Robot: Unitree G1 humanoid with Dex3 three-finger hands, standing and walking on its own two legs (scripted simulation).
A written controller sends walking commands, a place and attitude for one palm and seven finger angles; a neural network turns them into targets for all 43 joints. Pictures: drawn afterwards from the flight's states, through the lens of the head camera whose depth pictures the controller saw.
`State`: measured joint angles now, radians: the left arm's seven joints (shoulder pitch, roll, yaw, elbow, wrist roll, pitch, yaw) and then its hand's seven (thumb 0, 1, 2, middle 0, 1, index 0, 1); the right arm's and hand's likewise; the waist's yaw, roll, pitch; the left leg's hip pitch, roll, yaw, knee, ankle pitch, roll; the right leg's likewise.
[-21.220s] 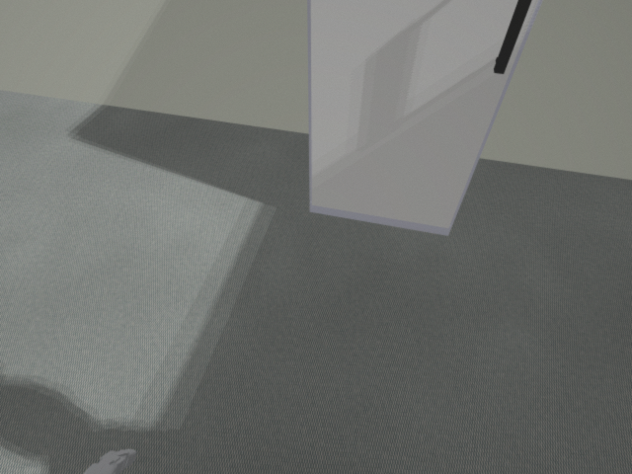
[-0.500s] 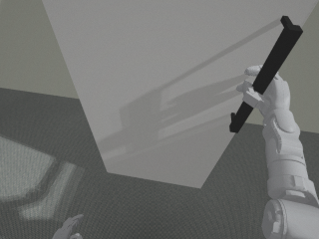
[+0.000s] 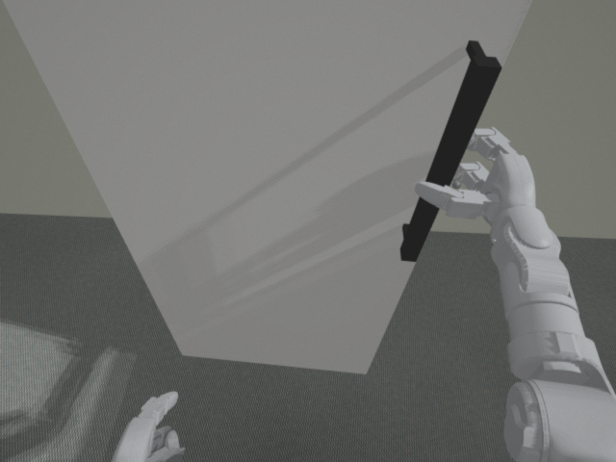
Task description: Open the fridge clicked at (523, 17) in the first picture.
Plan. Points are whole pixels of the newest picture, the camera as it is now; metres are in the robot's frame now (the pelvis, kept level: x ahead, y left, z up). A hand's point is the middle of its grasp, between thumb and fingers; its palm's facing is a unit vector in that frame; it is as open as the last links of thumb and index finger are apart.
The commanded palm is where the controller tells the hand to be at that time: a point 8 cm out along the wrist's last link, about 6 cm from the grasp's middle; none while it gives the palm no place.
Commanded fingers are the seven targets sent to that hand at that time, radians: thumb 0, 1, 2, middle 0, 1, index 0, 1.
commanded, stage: move the hooked fingers beside the handle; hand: right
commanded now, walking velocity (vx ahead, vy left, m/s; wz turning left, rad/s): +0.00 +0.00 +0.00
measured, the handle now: (435, 170) +0.47 -0.13 +0.16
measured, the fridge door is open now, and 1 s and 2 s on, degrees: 4 2 2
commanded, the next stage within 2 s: feel for the door with the fingertips in 1.94 s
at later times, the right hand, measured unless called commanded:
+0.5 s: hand (462, 177) +0.44 -0.16 +0.17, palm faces -0.03 +1.00 -0.02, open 13.9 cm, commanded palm +0.42 -0.22 +0.16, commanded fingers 0.00 0.50 -0.30 0.30 1.20 0.30 1.20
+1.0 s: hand (489, 176) +0.45 -0.20 +0.17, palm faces -0.02 +1.00 -0.02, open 13.9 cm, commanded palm +0.42 -0.25 +0.16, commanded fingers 0.00 0.50 -0.30 0.30 1.20 0.30 1.20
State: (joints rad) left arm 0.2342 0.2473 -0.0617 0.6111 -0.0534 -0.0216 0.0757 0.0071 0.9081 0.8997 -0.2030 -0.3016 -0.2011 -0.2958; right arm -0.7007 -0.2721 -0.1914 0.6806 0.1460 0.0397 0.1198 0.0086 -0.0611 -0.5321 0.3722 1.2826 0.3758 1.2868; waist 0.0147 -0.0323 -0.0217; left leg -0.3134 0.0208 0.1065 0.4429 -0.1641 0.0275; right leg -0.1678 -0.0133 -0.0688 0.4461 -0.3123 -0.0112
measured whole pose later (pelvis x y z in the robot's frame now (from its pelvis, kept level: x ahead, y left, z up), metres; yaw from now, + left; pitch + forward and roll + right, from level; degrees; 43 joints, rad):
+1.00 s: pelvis -0.01 +0.00 -0.01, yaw +0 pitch +7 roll +0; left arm 0.32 0.30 -0.05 0.62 -0.05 -0.09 0.06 0.01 0.91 0.90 -0.20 -0.30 -0.20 -0.30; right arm -0.85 -0.47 -0.33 0.98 0.16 -0.12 0.31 -0.01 0.50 -0.30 0.30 1.20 0.30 1.20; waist 0.07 -0.02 -0.04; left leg -0.45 0.02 0.10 0.50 -0.17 0.03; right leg -0.32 -0.02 -0.07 0.54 -0.33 -0.01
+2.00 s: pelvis -0.01 -0.01 -0.01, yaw +0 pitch +7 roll +0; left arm 0.35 0.30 -0.05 0.64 -0.05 -0.07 0.06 0.01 0.91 0.90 -0.20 -0.30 -0.20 -0.30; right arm -0.85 -0.45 -0.30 0.96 0.16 -0.10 0.31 -0.01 0.50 -0.30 0.30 1.20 0.30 1.20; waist 0.06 -0.02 -0.04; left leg -0.45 0.03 0.10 0.50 -0.17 0.02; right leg -0.32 -0.01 -0.06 0.54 -0.34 -0.02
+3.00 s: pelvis -0.01 +0.00 -0.01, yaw +0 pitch +6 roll +0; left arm 0.37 0.29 -0.04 0.67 -0.04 -0.09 0.05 0.01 0.91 0.90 -0.20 -0.30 -0.20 -0.30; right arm -0.88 -0.41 -0.26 1.00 0.15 -0.15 0.25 -0.01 0.50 -0.30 0.33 1.23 0.32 1.22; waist 0.07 -0.03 -0.03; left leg -0.45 0.03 0.10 0.50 -0.16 0.03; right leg -0.32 -0.01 -0.06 0.54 -0.33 -0.02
